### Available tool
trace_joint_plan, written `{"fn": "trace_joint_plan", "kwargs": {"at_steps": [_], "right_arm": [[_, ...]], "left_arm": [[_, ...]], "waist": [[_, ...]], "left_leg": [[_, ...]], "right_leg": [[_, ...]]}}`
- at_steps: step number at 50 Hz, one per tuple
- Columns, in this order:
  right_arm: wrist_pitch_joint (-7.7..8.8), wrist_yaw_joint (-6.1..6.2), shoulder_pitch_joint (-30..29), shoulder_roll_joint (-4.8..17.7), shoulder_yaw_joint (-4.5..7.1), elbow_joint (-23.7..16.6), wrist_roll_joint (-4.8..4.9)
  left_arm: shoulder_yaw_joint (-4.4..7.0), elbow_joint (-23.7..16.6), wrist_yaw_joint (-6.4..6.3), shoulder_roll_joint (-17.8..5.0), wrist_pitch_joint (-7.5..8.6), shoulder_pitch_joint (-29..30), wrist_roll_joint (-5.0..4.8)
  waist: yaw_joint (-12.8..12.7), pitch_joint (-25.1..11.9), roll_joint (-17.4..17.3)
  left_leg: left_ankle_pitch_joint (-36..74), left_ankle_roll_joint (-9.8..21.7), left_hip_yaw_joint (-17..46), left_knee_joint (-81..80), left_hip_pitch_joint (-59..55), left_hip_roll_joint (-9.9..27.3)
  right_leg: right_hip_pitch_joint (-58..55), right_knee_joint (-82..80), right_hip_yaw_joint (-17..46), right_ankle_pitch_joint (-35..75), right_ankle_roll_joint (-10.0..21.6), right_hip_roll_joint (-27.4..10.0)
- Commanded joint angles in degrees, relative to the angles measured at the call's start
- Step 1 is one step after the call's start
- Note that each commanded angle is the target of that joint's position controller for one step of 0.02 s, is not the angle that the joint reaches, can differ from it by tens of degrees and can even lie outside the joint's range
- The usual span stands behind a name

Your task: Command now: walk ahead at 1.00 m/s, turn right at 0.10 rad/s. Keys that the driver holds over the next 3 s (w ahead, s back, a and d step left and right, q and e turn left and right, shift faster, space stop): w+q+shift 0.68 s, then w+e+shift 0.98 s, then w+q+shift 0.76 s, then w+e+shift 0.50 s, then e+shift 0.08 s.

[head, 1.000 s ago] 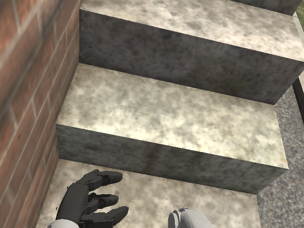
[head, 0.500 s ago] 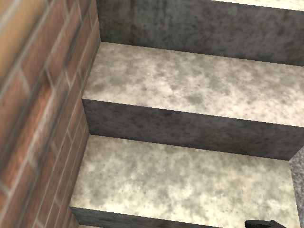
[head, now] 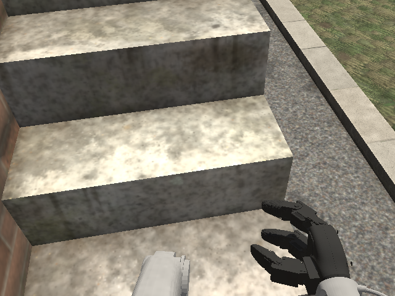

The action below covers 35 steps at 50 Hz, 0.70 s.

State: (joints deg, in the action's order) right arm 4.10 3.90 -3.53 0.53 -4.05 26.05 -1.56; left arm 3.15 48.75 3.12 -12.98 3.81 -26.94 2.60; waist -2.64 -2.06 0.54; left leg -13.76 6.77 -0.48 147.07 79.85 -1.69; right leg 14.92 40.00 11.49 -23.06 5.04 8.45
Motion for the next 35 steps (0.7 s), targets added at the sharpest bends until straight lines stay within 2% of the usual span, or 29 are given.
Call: {"fn": "trace_joint_plan", "kwargs": {"at_steps": [1, 3, 4, 6, 7, 8, 9, 10, 11, 12, 13, 14, 15, 17, 19, 20, 21, 22, 24, 25, 26, 27, 28, 29, 30, 31, 32, 34, 35], "right_arm": [[-1.27, 0.18, -7.92, 2.56, 0.96, -5.41, 1.24], [-2.09, -0.43, -9.97, 4.36, 1.22, -6.66, 2.21], [-2.69, -0.49, -5.76, 2.51, 1.20, -4.16, 2.52], [-2.23, -0.53, 5.34, 6.51, 2.58, 1.64, 4.30], [-2.25, -0.49, 9.55, 11.39, 4.33, 2.63, 4.42], [-2.69, -0.46, 12.88, 16.01, 6.30, 4.16, 5.08], [-3.15, -0.11, 17.35, 18.99, 7.42, 5.41, 5.62], [-3.22, -1.04, 20.00, 19.66, 8.13, 8.00, 5.00], [-3.41, -2.81, 21.43, 22.02, 9.09, 12.34, 2.02], [-3.58, -3.09, 10.58, 17.69, 8.55, 13.62, 3.27], [-2.67, -2.34, 3.91, 13.49, 7.93, 12.10, 4.19], [-1.74, -1.95, 4.46, 13.50, 7.93, 13.10, 3.75], [-0.49, -1.79, 8.99, 13.24, 7.83, 16.28, 3.19], [2.17, -0.19, 14.97, 17.36, 8.77, 19.11, 0.14], [3.00, 1.03, 11.12, 17.61, 8.12, 15.82, 0.68], [2.55, 1.18, 11.56, 19.87, 8.68, 15.31, 1.38], [2.91, 1.70, 15.07, 21.41, 9.17, 14.88, 1.47], [3.02, 1.84, 19.04, 21.55, 9.56, 16.35, 1.63], [1.40, 3.57, 31.17, 22.10, 10.67, 19.73, 3.10], [0.37, 4.24, 33.23, 21.33, 11.05, 20.98, 1.91], [-0.27, 4.64, 24.98, 22.43, 11.75, 17.91, 1.95], [0.49, 4.03, 26.41, 26.25, 12.25, 17.54, 3.24], [0.88, 2.86, 15.32, 30.38, 12.80, 15.52, 2.50], [1.28, 1.45, 1.87, 30.17, 12.65, 10.29, 2.48], [2.25, -0.23, -3.50, 24.35, 11.86, 6.86, -1.19], [1.71, 0.38, -5.21, 20.56, 11.13, 2.26, -4.01], [1.40, 0.63, -10.17, 18.20, 10.05, -1.68, -3.38], [0.74, -0.76, -8.91, 14.19, 7.44, -4.52, -2.45], [0.06, -0.98, -6.85, 10.56, 5.75, -4.32, -2.18]], "left_arm": [[0.70, -2.61, -1.20, -4.12, 1.43, 2.69, -0.91], [1.32, -2.92, -2.87, -5.46, 0.68, 1.77, -1.39], [1.37, -1.57, -3.67, -4.92, 0.06, 0.93, -0.52], [2.56, -1.90, -5.50, -8.07, 0.40, 3.76, -2.18], [3.36, -3.65, -6.29, -11.89, 1.50, 6.83, -3.37], [3.98, -5.01, -6.19, -14.52, 2.66, 10.45, -3.97], [4.36, -5.78, -5.74, -16.18, 3.57, 12.73, -4.08], [4.09, -5.76, -4.67, -16.05, 3.79, 12.00, -3.45], [3.44, -8.37, -3.50, -10.12, 4.48, 12.11, -1.90], [1.59, -9.45, -1.61, -1.97, 4.14, 9.35, 1.04], [0.01, -13.62, 0.01, 0.83, 4.78, 13.29, 3.79], [-0.85, -15.60, 0.40, 1.43, 4.52, 16.94, 4.77], [-2.23, -16.94, -0.02, 3.10, 4.85, 19.71, 4.72], [-4.26, -20.30, -0.49, 4.40, 5.01, 23.59, 4.26], [-4.48, -20.09, -0.53, 1.04, 4.28, 23.54, 3.09], [-4.30, -22.02, -1.00, 1.50, 3.27, 26.67, 3.39], [-3.78, -24.02, -1.76, 1.13, 2.59, 30.40, 3.55], [-4.06, -25.84, -2.07, 1.56, 2.32, 32.51, 2.48], [-5.65, -32.04, -2.06, 2.96, 3.05, 43.36, 4.59], [-6.46, -34.32, -1.65, 3.08, 4.43, 48.86, 4.62], [-7.33, -33.28, -0.97, 5.48, 4.98, 42.73, 1.18], [-5.53, -30.27, -0.74, 3.73, 4.49, 31.92, -2.08], [-3.33, -25.67, -1.17, 0.30, 4.19, 16.32, -2.33], [-0.62, -18.37, -1.86, -4.37, 4.04, 0.63, -2.25], [1.19, -12.48, -1.97, -7.28, 4.74, 1.90, -2.65], [1.83, -12.83, -3.38, -7.57, 4.77, 7.18, -0.35], [1.36, -10.08, -5.41, -6.61, 5.22, 6.34, -1.23], [-1.00, -1.44, -5.63, 3.01, 7.07, 2.06, 1.37], [-1.03, 0.51, -5.32, 4.62, 7.85, 1.55, 0.92]], "waist": [[2.21, 8.49, 1.08], [1.77, 8.02, 2.73], [2.80, 3.48, 4.61], [7.06, -7.83, 7.23], [9.20, -12.07, 8.21], [12.04, -16.08, 7.30], [13.38, -18.40, 10.57], [14.41, -19.37, 8.11], [13.03, -13.76, -10.24], [3.38, -8.32, -20.69], [0.20, -3.02, -8.11], [0.37, 0.55, -1.45], [0.05, 5.13, 2.17], [0.13, 8.93, 4.83], [-0.87, 11.80, 5.28], [0.23, 12.33, 2.13], [3.12, 11.63, -0.34], [3.89, 11.84, -1.76], [9.51, 8.53, 2.73], [11.29, 5.82, 4.52], [5.97, -2.81, 4.03], [1.14, -18.75, 3.29], [-10.80, -27.64, 6.47], [-19.89, -33.05, 14.90], [-16.63, -29.86, 31.54], [-10.44, -24.22, 17.08], [-9.76, -14.42, 11.80], [-2.57, -3.64, -3.03], [0.19, 1.54, -4.84]], "left_leg": [[0.59, -0.27, -4.88, -9.90, -0.77, -0.70], [-0.07, 0.16, -7.40, -28.11, -10.26, -0.33], [1.65, 1.19, -8.46, -25.80, -14.15, -1.04], [-6.21, 3.95, -11.67, -45.06, -34.07, -2.16], [-9.57, 3.32, -13.20, -55.05, -44.93, -2.84], [-9.40, 1.66, -11.90, -63.45, -53.74, -3.42], [-11.71, 1.21, -6.71, -76.22, -56.85, -4.80], [-14.94, 3.08, 0.24, -92.12, -61.27, -6.81], [-10.36, 10.87, 21.38, -97.63, -63.89, -1.53], [-7.90, 17.92, 50.42, -117.40, -60.55, 3.14], [-28.81, 20.55, 54.15, -121.00, -53.16, 3.72], [-33.09, 19.87, 50.73, -120.13, -49.52, 3.95], [-28.02, 19.52, 46.19, -118.06, -49.91, 3.06], [-18.59, 18.00, 38.86, -121.33, -55.02, 3.42], [-6.20, 14.75, 30.69, -122.38, -52.14, 3.78], [-0.90, 13.88, 29.55, -123.97, -48.46, 3.32], [4.98, 14.68, 30.81, -124.93, -52.18, 5.37], [10.17, 14.23, 29.22, -124.33, -57.24, 5.66], [24.28, 12.62, 25.01, -126.80, -70.23, 3.85], [37.40, 11.91, 21.66, -127.36, -75.08, 2.60], [49.73, 9.62, 16.74, -126.98, -62.45, 1.79], [67.45, 9.32, 17.95, -121.26, -60.41, 3.80], [80.50, 4.10, 15.79, -103.22, -55.68, 3.58], [70.17, -1.78, 6.71, -89.47, -41.76, -3.62], [11.45, -3.46, 2.13, -65.12, -25.84, -8.24], [-0.35, -5.34, 2.13, -39.13, -23.21, -5.52], [-13.81, -4.51, 7.71, -29.59, -14.52, -1.27], [-26.45, 1.29, 17.60, -28.63, -1.06, 3.29], [-26.35, 2.53, 17.63, -30.84, -3.00, 3.19]], "right_leg": [[12.33, -22.44, 7.57, 16.55, -4.53, -10.43], [11.50, -30.92, 5.34, 30.28, -4.16, -13.08], [5.71, -31.26, 2.78, 41.25, -2.33, -14.79], [-5.63, -25.51, -11.64, 94.29, -5.09, -15.89], [-7.58, -25.28, -11.25, 117.70, -2.93, -19.54], [-9.99, -19.83, -10.31, 127.84, -1.94, -21.05], [-15.63, -10.49, -10.50, 130.16, -2.04, -22.21], [-17.46, 5.21, -12.95, 117.39, -0.68, -19.74], [-1.26, 34.19, -12.88, 68.99, -3.71, -9.91], [18.47, 60.74, -9.52, 25.29, -6.90, 1.97], [27.43, 75.81, -5.15, 25.31, -5.11, 0.83], [32.91, 79.93, -3.81, 24.45, -4.49, 0.19], [40.77, 81.77, -3.71, 21.88, -3.67, -0.55], [50.65, 82.68, -3.32, 14.48, -4.66, -3.75], [50.55, 73.36, -4.64, 7.80, -5.59, -7.52], [50.20, 77.25, -5.50, -1.47, -5.24, -6.85], [55.41, 83.78, -4.94, -10.15, -4.95, -7.28], [60.90, 83.02, -4.08, -14.62, -4.18, -8.60], [59.49, 61.16, -6.21, -20.77, -0.73, -11.00], [53.07, 43.95, -9.07, -25.17, -0.43, -10.69], [21.31, 17.11, -7.06, -26.86, 1.71, -7.54], [-5.24, 15.18, -11.55, -14.91, 0.22, -5.49], [-23.64, 8.95, -5.50, -4.67, 2.96, -10.00], [-40.23, 1.72, -0.02, 0.45, 3.43, -13.10], [-43.64, -3.33, 12.84, 13.72, 6.00, -21.30], [-32.43, -4.28, 16.38, 35.76, 8.28, -25.84], [-28.37, -5.28, 13.04, 43.92, 7.64, -27.97], [-31.12, -4.07, 9.36, 36.24, 0.30, -29.47], [-23.84, -10.79, 2.42, 30.97, -2.87, -26.29]]}}
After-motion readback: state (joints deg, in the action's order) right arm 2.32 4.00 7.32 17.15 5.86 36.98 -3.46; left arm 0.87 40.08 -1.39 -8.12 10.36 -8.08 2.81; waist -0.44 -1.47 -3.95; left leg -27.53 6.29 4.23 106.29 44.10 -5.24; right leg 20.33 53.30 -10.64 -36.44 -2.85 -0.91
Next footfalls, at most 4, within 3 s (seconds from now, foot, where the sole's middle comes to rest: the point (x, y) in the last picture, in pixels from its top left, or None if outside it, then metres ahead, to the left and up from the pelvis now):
0.20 left None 0.20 0.08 -0.56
0.52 right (264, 288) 0.42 -0.09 -0.37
0.88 left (139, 278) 0.43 0.20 -0.37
1.04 right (155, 106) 0.74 0.17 -0.09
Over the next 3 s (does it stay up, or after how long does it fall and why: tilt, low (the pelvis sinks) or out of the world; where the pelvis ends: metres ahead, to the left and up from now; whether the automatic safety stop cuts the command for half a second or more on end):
stays up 0.88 0.23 0.79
